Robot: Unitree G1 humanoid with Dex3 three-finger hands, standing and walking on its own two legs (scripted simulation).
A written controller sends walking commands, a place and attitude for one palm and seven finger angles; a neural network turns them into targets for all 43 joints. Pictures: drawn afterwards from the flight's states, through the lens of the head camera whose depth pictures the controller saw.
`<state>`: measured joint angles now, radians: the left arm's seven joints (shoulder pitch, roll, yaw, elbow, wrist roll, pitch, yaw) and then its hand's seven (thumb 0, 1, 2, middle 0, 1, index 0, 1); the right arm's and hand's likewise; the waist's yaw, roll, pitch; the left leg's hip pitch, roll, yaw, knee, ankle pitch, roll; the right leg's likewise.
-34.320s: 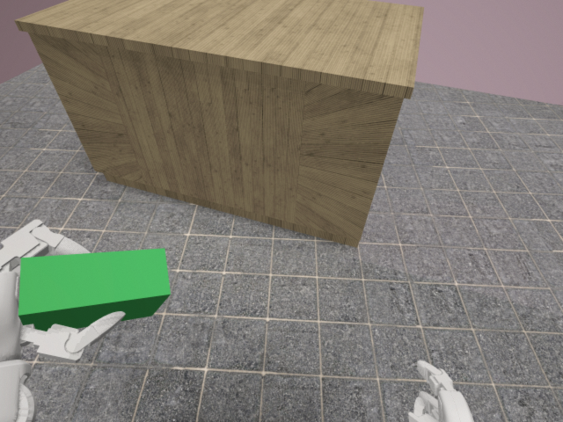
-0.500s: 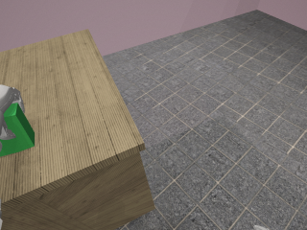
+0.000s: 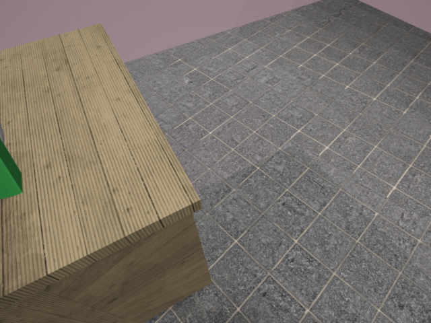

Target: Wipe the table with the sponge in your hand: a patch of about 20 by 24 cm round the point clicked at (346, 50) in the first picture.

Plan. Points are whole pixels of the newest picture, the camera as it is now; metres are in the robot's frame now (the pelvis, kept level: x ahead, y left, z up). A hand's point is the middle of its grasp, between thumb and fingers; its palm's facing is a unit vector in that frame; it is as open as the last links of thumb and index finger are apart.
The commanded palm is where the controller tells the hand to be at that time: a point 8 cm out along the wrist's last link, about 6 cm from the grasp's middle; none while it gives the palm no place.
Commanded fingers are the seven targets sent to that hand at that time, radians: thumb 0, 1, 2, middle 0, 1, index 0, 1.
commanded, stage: slide across to the middle lane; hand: left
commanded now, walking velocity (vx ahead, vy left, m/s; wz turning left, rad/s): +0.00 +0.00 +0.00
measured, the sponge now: out of the picture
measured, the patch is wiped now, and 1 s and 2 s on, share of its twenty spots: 0.10 0.30 0.50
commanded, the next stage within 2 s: wipe back along the middle lane in 0.78 s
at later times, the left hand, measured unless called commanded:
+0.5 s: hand out of the picture +0.40 +0.41 +0.15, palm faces +0.01 +0.02 -1.00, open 9.3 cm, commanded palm +0.37 +0.40 +0.20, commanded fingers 0.00 0.10 1.30 -1.20 -1.60 -1.20 -1.60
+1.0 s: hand (21, 121) +0.43 +0.36 +0.15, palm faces +0.02 -0.02 -1.00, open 9.3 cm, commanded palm +0.39 +0.36 +0.20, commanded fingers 0.00 0.10 1.30 -1.20 -1.60 -1.20 -1.60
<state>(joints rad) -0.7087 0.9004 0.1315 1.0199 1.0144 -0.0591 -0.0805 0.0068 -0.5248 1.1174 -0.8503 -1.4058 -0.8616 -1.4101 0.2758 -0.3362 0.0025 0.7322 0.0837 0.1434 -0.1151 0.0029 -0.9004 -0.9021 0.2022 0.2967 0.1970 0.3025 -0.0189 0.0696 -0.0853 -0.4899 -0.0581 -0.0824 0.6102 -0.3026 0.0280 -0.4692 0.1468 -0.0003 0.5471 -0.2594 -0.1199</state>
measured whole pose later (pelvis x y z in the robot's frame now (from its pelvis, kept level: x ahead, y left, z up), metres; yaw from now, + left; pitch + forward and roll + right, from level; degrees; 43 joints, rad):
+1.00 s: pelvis +0.03 +0.11 +0.01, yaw +1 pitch +6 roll -2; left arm -0.70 0.44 -0.21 0.57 0.96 0.39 -0.03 0.01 -0.49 1.10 -0.82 -1.43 -0.83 -1.43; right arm 0.11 -0.28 0.06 0.73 0.05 0.15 -0.02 0.00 -0.90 -0.90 0.20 0.30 0.20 0.30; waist 0.07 0.11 -0.08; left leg -0.25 -0.18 -0.06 0.39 -0.22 0.12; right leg -0.25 0.02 0.04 0.41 -0.25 -0.02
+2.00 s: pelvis +0.03 +0.05 +0.01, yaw -2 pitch +1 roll +0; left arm -0.16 0.47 -0.15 -0.05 0.92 0.63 -0.03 0.03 -0.42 1.07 -0.74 -1.50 -0.76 -1.50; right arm 0.04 -0.29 0.09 0.67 0.07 0.13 0.00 0.01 -0.90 -0.90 0.20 0.30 0.19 0.30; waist 0.10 0.12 -0.08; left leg -0.16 -0.11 -0.02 0.42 -0.27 0.09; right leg -0.18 0.09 0.08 0.45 -0.28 -0.05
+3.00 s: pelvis +0.00 +0.01 +0.01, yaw -1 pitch -2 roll +1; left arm -0.12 0.49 -0.19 -0.14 0.90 0.69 -0.09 0.03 -0.45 1.07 -0.78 -1.47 -0.81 -1.45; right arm 0.01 -0.30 0.07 0.68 0.06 0.11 -0.06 0.01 -0.90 -0.90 0.20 0.30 0.19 0.30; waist 0.11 0.12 -0.05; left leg -0.17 -0.09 -0.04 0.47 -0.27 0.05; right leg -0.19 0.11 0.04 0.51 -0.28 -0.10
